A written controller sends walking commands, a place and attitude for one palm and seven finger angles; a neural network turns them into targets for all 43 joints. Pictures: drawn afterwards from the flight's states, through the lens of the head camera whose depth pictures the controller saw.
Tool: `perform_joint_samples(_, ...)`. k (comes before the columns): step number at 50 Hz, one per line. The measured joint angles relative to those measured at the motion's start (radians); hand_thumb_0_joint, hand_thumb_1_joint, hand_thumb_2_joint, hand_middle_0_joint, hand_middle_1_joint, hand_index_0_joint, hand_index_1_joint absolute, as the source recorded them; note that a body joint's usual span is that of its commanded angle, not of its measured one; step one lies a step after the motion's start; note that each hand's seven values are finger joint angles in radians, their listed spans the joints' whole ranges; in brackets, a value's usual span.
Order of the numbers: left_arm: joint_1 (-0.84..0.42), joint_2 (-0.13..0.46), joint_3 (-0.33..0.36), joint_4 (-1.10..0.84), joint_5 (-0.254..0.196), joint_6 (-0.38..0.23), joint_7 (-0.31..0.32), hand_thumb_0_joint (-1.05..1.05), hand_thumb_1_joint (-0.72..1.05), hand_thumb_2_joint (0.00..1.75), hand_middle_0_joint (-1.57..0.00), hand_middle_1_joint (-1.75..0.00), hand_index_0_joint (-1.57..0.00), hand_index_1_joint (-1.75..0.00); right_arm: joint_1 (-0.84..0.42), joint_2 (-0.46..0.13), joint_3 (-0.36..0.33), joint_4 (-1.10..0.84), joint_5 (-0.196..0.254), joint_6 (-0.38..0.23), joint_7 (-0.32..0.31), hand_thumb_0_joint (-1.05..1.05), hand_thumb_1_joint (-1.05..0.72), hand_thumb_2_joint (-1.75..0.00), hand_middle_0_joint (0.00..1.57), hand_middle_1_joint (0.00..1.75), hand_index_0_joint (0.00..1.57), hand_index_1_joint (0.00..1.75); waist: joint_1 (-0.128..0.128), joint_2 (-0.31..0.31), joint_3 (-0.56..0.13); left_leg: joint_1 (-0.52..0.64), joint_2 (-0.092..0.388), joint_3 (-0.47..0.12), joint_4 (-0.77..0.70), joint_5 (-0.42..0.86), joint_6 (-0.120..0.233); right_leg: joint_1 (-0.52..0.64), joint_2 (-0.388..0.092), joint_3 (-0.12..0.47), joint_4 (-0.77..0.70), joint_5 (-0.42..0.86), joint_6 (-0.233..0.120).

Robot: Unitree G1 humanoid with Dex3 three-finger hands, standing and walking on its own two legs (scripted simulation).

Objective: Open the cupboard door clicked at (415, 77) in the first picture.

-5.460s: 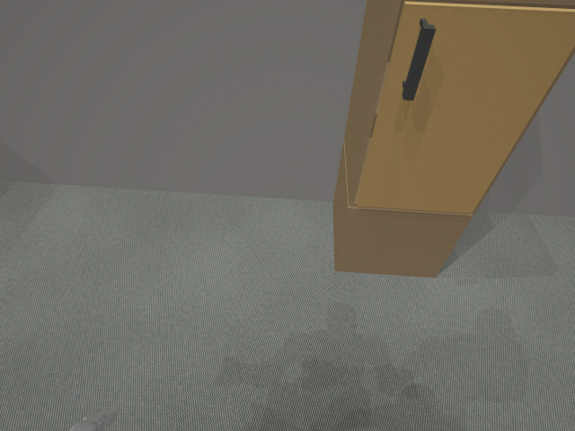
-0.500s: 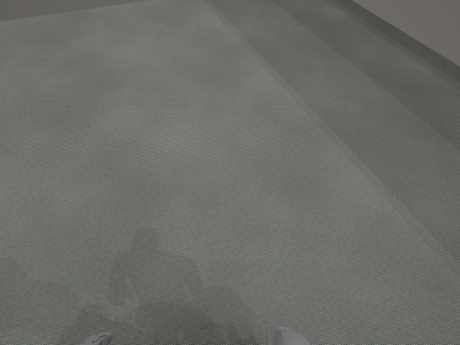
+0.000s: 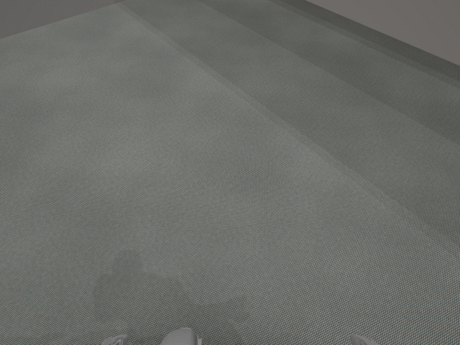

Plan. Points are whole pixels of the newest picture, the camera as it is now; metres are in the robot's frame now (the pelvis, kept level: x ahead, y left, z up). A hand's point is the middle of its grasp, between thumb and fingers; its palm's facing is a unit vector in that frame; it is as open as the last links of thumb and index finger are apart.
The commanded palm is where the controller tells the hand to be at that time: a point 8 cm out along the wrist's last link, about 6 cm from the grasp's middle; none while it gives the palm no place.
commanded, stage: walk to a spot facing it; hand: left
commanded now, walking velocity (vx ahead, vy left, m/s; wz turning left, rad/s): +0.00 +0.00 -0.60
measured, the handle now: out of the picture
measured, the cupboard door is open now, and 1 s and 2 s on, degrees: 0 0 0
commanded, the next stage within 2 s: turn to face it in 1.46 s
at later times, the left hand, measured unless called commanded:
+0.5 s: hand out of the picture +0.13 +0.20 -0.16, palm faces -0.29 -0.93 -0.22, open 7.4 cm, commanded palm none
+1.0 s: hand out of the picture +0.12 +0.11 -0.15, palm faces -0.49 -0.84 -0.22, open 7.4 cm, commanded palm none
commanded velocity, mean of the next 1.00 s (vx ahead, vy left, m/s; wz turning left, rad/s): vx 0.08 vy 0.00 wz -0.59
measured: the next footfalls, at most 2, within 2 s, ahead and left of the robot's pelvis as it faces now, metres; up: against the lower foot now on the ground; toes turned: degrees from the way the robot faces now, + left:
left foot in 0.10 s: +0.05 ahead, +0.13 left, +0.00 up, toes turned +1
right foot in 0.58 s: -0.03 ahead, -0.11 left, +0.00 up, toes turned -30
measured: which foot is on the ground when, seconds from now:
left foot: up 0.00-0.08, down 0.10-0.58, up 0.60-1.00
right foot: down 0.00-0.10, up 0.12-0.56, down 0.58-1.00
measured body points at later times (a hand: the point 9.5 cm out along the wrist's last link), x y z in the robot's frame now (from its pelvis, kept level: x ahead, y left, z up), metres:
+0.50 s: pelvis -0.02 +0.03 +0.00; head +0.02 +0.02 +0.45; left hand +0.15 +0.25 -0.14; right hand -0.05 -0.23 -0.14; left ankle +0.02 +0.13 -0.74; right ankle -0.07 -0.10 -0.70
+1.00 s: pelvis -0.03 -0.02 +0.01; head -0.02 -0.04 +0.46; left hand +0.15 +0.16 -0.13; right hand -0.10 -0.28 -0.13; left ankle +0.07 +0.11 -0.68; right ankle -0.07 -0.09 -0.74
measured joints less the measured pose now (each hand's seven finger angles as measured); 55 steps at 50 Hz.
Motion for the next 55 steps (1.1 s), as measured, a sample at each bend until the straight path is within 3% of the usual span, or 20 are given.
perform_joint_samples(4,0.024,0.024,0.014,0.009,-0.001,0.017,0.001,0.01,0.91,0.89,-0.21,-0.30,-0.20,-0.30,-0.019,0.010,0.008,-0.023,0.008,-0.016,-0.004,0.01,-0.90,-0.90,0.20,0.30,0.19,0.30,0.018,-0.033,-0.007,0.105,-0.038,0.016,-0.231,0.067,0.022,-0.031,0.016,0.043,0.046,-0.015,0.026)
perform_joint_samples(5,0.031,0.033,0.018,0.010,-0.005,0.024,0.001,0.01,0.91,0.89,-0.20,-0.30,-0.20,-0.30,-0.016,0.012,0.011,-0.029,0.007,-0.026,-0.005,0.01,-0.90,-0.90,0.20,0.30,0.20,0.30,0.017,-0.041,-0.013,0.133,-0.038,0.023,-0.299,0.108,0.043,-0.047,0.022,0.051,0.073,-0.026,0.034)
perform_joint_samples(7,0.031,0.053,0.029,0.017,-0.008,0.037,-0.001,0.01,0.91,0.89,-0.20,-0.30,-0.20,-0.30,-0.014,0.024,0.021,-0.034,0.000,-0.033,-0.003,0.01,-0.90,-0.90,0.20,0.30,0.20,0.30,0.024,-0.071,-0.006,0.136,-0.040,0.054,-0.286,0.111,0.106,-0.104,0.022,0.052,0.234,-0.164,0.049)
perform_joint_samples(9,0.041,0.064,0.039,0.021,-0.001,0.043,-0.009,0.01,0.91,0.89,-0.20,-0.30,-0.20,-0.30,-0.004,0.031,0.029,-0.037,-0.007,-0.030,-0.002,0.01,-0.90,-0.90,0.20,0.30,0.20,0.30,0.029,-0.075,-0.005,0.156,-0.021,0.084,-0.296,0.105,0.136,-0.167,0.017,0.018,0.436,-0.215,0.067)
perform_joint_samples(11,0.053,0.073,0.047,0.023,0.005,0.045,-0.021,0.01,0.91,0.89,-0.20,-0.30,-0.20,-0.30,0.010,0.037,0.032,-0.037,-0.011,-0.028,-0.004,0.01,-0.90,-0.90,0.20,0.30,0.20,0.30,0.028,-0.074,-0.006,0.183,-0.005,0.109,-0.332,0.116,0.141,-0.207,-0.005,-0.012,0.584,-0.190,0.083)
perform_joint_samples(14,0.065,0.081,0.053,0.025,0.005,0.047,-0.031,0.01,0.91,0.89,-0.20,-0.30,-0.20,-0.30,0.032,0.042,0.032,-0.033,-0.011,-0.032,-0.006,0.01,-0.90,-0.90,0.20,0.30,0.20,0.30,0.024,-0.067,-0.007,0.214,0.012,0.144,-0.377,0.137,0.141,-0.224,-0.044,-0.033,0.672,-0.149,0.102)
perform_joint_samples(19,0.061,0.076,0.050,0.028,0.002,0.059,-0.033,0.01,0.91,0.90,-0.20,-0.30,-0.20,-0.30,0.070,0.043,0.022,-0.012,-0.010,-0.037,-0.001,0.01,-0.90,-0.90,0.20,0.30,0.20,0.30,0.009,-0.044,-0.005,0.241,0.048,0.206,-0.391,0.137,0.135,-0.178,-0.098,-0.069,0.571,-0.164,0.120)
perform_joint_samples(23,0.030,0.063,0.042,0.022,0.001,0.062,-0.033,0.01,0.91,0.90,-0.20,-0.30,-0.20,-0.30,0.097,0.033,0.009,0.013,-0.013,-0.032,0.007,0.01,-0.90,-0.90,0.20,0.30,0.20,0.30,-0.012,-0.025,0.005,0.244,0.078,0.256,-0.365,0.123,0.120,-0.122,-0.116,-0.108,0.413,-0.187,0.114)
perform_joint_samples(26,-0.002,0.049,0.034,0.008,0.000,0.052,-0.032,0.01,0.91,0.90,-0.20,-0.30,-0.20,-0.30,0.117,0.016,-0.003,0.032,-0.015,-0.027,0.012,0.01,-0.90,-0.90,0.20,0.30,0.20,0.30,-0.030,-0.006,0.011,0.232,0.104,0.292,-0.323,0.106,0.102,-0.075,-0.108,-0.134,0.295,-0.188,0.098)
perform_joint_samples(28,-0.018,0.041,0.027,-0.006,-0.001,0.039,-0.031,0.01,0.91,0.90,-0.20,-0.30,-0.20,-0.30,0.133,-0.001,-0.012,0.043,-0.014,-0.022,0.015,0.01,-0.90,-0.90,0.20,0.30,0.20,0.30,-0.036,0.009,0.010,0.217,0.126,0.314,-0.275,0.085,0.083,-0.026,-0.097,-0.151,0.175,-0.120,0.081)
perform_joint_samples(29,-0.022,0.040,0.022,-0.014,0.000,0.028,-0.029,0.01,0.91,0.90,-0.20,-0.30,-0.20,-0.30,0.146,-0.010,-0.015,0.045,-0.011,-0.019,0.017,0.01,-0.90,-0.90,0.20,0.30,0.20,0.30,-0.037,0.016,0.005,0.199,0.140,0.320,-0.231,0.065,0.072,0.003,-0.092,-0.157,0.106,-0.078,0.054)
perform_joint_samples(30,-0.033,0.030,0.018,-0.015,0.003,0.014,-0.024,0.01,0.91,0.90,-0.20,-0.30,-0.20,-0.30,0.148,-0.024,-0.020,0.051,-0.009,-0.011,0.017,0.01,-0.90,-0.90,0.20,0.30,0.20,0.30,-0.039,0.039,0.009,0.166,0.151,0.288,-0.157,0.003,0.057,-0.006,-0.076,-0.158,0.115,-0.080,0.025)
perform_joint_samples(32,-0.043,0.016,0.005,-0.021,-0.001,-0.001,-0.014,0.01,0.91,0.90,-0.20,-0.30,-0.20,-0.30,0.146,-0.042,-0.024,0.060,-0.007,0.016,0.010,0.01,-0.90,-0.90,0.20,0.30,0.20,0.30,-0.047,0.059,0.014,0.082,0.114,0.169,0.028,-0.102,0.044,-0.019,-0.063,-0.151,0.136,-0.089,-0.005)
perform_joint_samples(34,-0.041,0.009,0.003,-0.027,-0.004,-0.003,-0.003,0.01,0.91,0.89,-0.20,-0.30,-0.20,-0.30,0.140,-0.044,-0.024,0.065,-0.006,0.032,0.007,0.01,-0.90,-0.90,0.20,0.30,0.19,0.30,-0.043,0.053,0.011,0.019,0.076,0.099,0.162,-0.089,0.037,-0.009,-0.056,-0.131,0.105,-0.070,-0.014)
perform_joint_samples(37,-0.030,0.008,0.000,-0.023,-0.008,-0.001,0.003,0.01,0.91,0.89,-0.20,-0.30,-0.20,-0.30,0.123,-0.038,-0.020,0.058,-0.011,0.030,0.011,0.01,-0.91,-0.90,0.20,0.30,0.19,0.30,-0.040,0.036,0.004,-0.035,0.054,0.047,0.229,0.004,0.020,0.012,-0.039,-0.097,0.033,-0.020,-0.022)
perform_joint_samples(41,-0.008,0.005,-0.006,-0.006,-0.009,-0.006,-0.004,0.01,0.91,0.89,-0.20,-0.30,-0.20,-0.30,0.110,-0.029,-0.015,0.043,-0.018,0.019,0.018,0.01,-0.90,-0.90,0.20,0.30,0.19,0.30,-0.038,0.022,-0.015,-0.049,0.047,0.015,0.193,0.071,0.003,0.038,-0.015,-0.066,-0.038,0.022,-0.034)
perform_joint_samples(45,0.030,-0.003,-0.009,0.010,-0.007,-0.018,-0.012,0.01,0.91,0.89,-0.20,-0.30,-0.20,-0.30,0.096,-0.030,-0.015,0.039,-0.020,0.014,0.024,0.01,-0.90,-0.90,0.20,0.30,0.19,0.30,-0.019,0.014,-0.036,-0.032,0.035,0.002,0.126,0.077,0.000,0.054,0.008,-0.037,-0.075,0.040,-0.039)
perform_joint_samples(55,0.148,0.017,0.004,0.067,0.000,-0.018,-0.015,0.01,0.91,0.89,-0.20,-0.30,-0.20,-0.30,0.038,-0.013,-0.006,0.000,-0.007,-0.025,0.023,0.01,-0.90,-0.90,0.20,0.30,0.19,0.30,0.049,-0.040,-0.057,0.095,-0.044,0.001,-0.201,0.024,0.037,0.072,0.026,0.065,-0.080,0.021,-0.007)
